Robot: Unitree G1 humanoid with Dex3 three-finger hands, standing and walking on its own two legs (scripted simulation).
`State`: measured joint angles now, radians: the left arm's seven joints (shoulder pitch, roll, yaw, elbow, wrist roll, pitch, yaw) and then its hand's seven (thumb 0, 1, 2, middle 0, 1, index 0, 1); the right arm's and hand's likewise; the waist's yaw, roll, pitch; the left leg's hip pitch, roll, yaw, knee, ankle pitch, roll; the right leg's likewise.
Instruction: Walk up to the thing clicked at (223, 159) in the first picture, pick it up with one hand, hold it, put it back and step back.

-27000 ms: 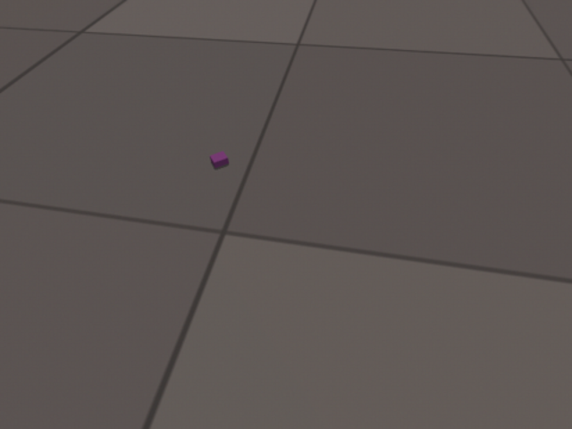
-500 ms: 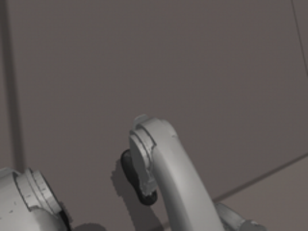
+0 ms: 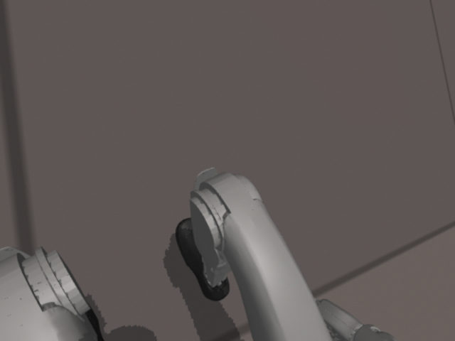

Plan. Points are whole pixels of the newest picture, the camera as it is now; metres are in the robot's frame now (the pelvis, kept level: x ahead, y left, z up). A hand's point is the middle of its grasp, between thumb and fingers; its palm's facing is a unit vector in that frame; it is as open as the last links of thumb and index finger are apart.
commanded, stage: withdraw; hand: left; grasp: from above
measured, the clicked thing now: out of the picture +0.44 +0.36 -0.29
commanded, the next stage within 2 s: home in 1.00 s
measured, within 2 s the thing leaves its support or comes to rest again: neither
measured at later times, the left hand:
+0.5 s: hand out of the picture +0.44 +0.39 -0.13, palm faces -0.34 -0.10 -0.94, open 13.1 cm
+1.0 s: hand out of the picture +0.44 +0.36 -0.15, palm faces -0.39 -0.12 -0.91, open 13.6 cm
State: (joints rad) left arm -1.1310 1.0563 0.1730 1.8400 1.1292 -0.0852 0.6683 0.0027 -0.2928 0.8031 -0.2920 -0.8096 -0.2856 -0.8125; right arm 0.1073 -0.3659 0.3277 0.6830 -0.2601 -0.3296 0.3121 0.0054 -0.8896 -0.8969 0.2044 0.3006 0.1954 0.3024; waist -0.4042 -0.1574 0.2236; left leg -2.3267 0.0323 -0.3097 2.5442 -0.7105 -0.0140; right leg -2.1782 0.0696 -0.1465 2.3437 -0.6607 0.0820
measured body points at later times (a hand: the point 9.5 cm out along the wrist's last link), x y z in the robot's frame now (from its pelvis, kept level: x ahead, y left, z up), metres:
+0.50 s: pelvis +0.01 +0.00 +0.02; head +0.23 +0.11 +0.39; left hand +0.46 +0.39 -0.08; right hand +0.09 -0.26 -0.07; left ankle +0.06 +0.13 -0.28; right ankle +0.12 -0.13 -0.27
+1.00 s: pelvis +0.00 -0.01 +0.01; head +0.23 +0.10 +0.37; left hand +0.46 +0.37 -0.10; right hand +0.09 -0.28 -0.08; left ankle +0.06 +0.13 -0.28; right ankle +0.12 -0.13 -0.27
